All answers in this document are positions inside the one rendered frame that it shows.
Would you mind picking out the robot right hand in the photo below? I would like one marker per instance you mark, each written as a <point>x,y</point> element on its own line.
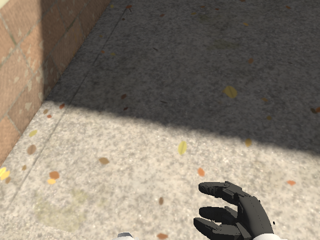
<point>249,221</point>

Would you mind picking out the left robot shin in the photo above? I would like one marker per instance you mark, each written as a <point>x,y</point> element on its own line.
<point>124,234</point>

